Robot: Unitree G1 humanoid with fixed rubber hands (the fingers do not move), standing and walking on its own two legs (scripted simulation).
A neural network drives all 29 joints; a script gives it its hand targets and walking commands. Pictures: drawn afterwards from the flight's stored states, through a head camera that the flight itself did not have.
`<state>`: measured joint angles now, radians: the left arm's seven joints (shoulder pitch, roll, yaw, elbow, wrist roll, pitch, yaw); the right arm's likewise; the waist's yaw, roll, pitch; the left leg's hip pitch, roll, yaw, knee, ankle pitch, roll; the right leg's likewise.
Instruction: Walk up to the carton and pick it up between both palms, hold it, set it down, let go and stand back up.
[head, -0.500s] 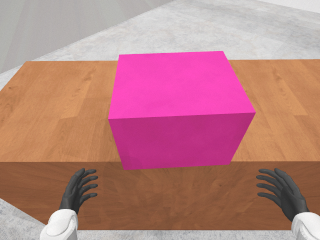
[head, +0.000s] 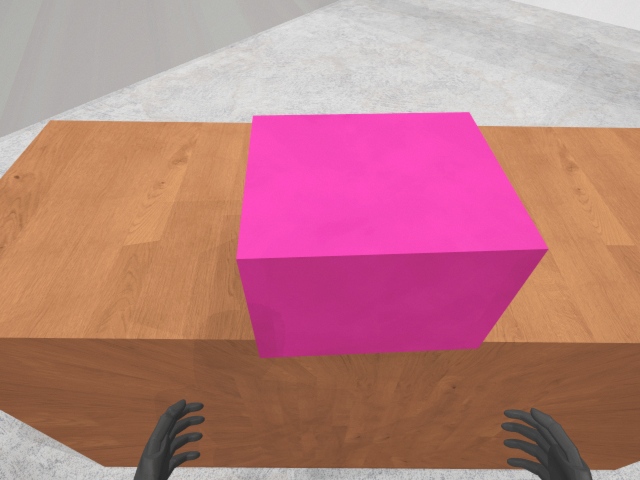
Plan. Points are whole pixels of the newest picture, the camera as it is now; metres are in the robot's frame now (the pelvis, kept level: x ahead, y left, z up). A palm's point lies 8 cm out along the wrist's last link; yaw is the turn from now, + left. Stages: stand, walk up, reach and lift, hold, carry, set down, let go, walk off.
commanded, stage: set down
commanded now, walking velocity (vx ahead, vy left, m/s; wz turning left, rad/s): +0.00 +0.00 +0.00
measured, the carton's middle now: (366, 233) +0.40 -0.02 +0.10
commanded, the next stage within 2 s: let go in 0.40 s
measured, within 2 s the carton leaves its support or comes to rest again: neither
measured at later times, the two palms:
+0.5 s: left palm out of the picture +0.12 +0.23 -0.09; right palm out of the picture +0.13 -0.22 -0.09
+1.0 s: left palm out of the picture +0.11 +0.21 -0.10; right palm out of the picture +0.11 -0.25 -0.10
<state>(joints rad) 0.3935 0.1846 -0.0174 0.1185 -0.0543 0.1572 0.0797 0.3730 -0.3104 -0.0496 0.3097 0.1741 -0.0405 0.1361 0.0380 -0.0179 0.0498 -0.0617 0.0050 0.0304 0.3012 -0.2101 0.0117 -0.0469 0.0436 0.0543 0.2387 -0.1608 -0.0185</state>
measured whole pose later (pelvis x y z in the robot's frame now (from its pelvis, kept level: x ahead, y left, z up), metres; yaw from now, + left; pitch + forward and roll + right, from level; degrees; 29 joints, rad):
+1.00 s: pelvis -0.03 -0.02 -0.01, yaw +1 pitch -4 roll +0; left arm 0.20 0.20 -0.01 0.61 0.06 0.04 0.00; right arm 0.19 -0.21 -0.03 0.75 -0.06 -0.10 0.03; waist 0.01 0.00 0.05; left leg -0.14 0.02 0.02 0.45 -0.25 -0.01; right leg -0.13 0.05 0.01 0.42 -0.22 -0.04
